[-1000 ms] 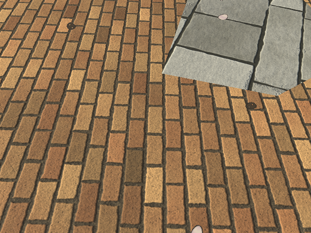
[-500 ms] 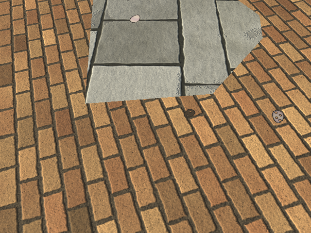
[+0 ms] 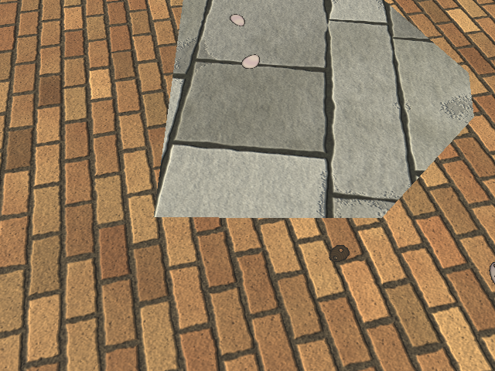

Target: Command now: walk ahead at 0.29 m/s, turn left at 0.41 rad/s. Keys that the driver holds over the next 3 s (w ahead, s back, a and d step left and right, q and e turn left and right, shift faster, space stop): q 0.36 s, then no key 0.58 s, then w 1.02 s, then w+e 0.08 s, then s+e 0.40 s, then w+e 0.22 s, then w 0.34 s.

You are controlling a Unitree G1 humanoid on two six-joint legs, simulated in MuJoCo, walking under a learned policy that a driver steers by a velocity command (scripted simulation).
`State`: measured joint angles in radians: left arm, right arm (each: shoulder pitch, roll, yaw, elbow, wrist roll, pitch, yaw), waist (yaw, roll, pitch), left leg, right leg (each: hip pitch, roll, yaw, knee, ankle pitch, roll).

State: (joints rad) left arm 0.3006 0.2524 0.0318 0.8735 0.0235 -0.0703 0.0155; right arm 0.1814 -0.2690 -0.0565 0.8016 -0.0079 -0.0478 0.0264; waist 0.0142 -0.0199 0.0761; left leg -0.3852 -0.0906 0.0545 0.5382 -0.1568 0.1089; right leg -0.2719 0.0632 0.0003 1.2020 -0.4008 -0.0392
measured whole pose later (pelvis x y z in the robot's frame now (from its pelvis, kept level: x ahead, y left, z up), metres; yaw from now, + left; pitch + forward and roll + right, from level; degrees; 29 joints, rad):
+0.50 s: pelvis +0.13 -0.03 +0.01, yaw +17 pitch +1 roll +0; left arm 0.13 0.28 0.01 0.73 0.00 0.01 0.03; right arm 0.31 -0.31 -0.08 0.78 -0.01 0.03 -0.02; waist -0.04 0.00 0.03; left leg -0.19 -0.18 -0.25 0.47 -0.27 0.07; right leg -0.36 0.03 0.06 0.61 -0.29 0.01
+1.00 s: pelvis +0.14 -0.04 +0.02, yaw +19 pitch -2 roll +0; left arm 0.24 0.25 0.00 0.88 0.01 0.02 0.01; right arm 0.23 -0.25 0.00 0.96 -0.01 0.03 -0.02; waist 0.01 -0.01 0.03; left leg -0.10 -0.04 -0.08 0.42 -0.28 0.01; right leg -0.21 0.05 0.03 0.43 -0.20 -0.03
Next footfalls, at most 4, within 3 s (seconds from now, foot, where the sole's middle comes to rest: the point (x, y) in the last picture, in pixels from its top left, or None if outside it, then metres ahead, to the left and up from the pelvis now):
0.52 right None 0.23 -0.11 -0.76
0.88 left None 0.10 0.07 -0.76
1.72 left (195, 338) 0.53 0.16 -0.76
2.24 right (222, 242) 0.83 0.11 -0.76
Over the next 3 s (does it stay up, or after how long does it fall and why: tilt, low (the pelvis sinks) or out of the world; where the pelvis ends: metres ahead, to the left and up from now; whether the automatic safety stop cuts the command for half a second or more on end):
stays up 0.72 0.14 0.02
